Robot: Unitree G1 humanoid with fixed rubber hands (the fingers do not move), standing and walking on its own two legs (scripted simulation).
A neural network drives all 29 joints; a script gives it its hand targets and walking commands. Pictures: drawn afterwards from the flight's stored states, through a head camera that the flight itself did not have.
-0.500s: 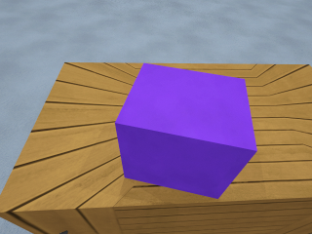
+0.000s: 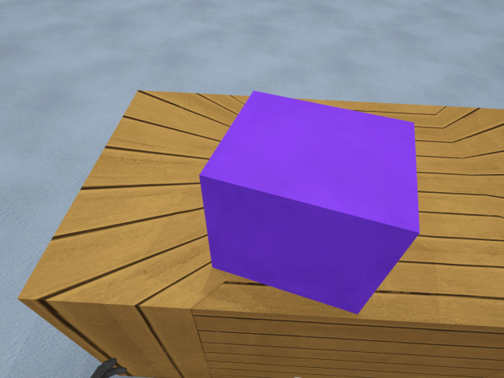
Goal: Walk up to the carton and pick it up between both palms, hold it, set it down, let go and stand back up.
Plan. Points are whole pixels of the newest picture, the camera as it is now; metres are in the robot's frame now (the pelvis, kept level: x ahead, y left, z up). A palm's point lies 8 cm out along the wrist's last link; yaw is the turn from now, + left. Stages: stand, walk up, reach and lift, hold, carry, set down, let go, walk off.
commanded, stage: walk up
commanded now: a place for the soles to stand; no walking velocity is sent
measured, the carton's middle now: (304, 200) +0.43 -0.08 +0.03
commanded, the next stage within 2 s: stand in 1.40 s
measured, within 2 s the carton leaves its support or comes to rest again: neither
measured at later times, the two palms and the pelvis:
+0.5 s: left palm out of the picture +0.04 +0.23 -0.09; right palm out of the picture +0.04 -0.29 -0.10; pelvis +0.00 -0.03 +0.01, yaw -4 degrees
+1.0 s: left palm out of the picture +0.13 +0.25 -0.10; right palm out of the picture +0.10 -0.27 -0.08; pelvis +0.03 +0.00 +0.01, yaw -7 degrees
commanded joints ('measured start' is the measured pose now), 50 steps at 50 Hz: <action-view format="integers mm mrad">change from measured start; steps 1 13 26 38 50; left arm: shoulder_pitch -39 70 253 273 201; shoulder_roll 114 71 158 113 133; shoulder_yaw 37 40 40 13 8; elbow -95 -103 -79 -125 -145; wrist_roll -20 2 13 -4 -10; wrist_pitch -5 -50 -103 -73 -100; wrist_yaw -21 -31 9 -2 0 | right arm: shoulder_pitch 213 81 -37 -155 -116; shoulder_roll -158 -178 -79 -156 -157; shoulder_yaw -77 -54 1 2 9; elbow -31 -21 -58 -32 -10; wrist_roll -21 -46 -39 12 3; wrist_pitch -14 -22 -24 1 -19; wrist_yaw -14 -11 5 6 14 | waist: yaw -92 -92 36 26 -18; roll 70 270 -149 123 35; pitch -25 -23 -29 64 -131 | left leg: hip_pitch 154 102 -205 -163 113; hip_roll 109 175 41 174 126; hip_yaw -205 -153 21 -136 -41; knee -366 -412 6 -405 -251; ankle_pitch -273 -181 8 -73 384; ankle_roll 104 189 -11 111 84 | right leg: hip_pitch -301 -70 278 144 133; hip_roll -91 8 -202 -39 -62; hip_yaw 155 84 370 195 218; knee -85 49 -204 -120 -122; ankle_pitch -633 -357 309 -194 5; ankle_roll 65 126 -115 62 59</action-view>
